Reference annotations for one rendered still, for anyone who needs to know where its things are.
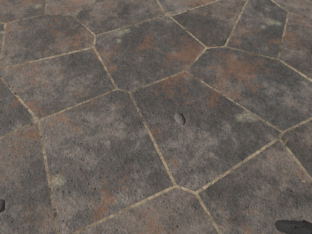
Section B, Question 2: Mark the robot right hand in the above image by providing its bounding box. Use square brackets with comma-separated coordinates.
[275, 219, 312, 234]

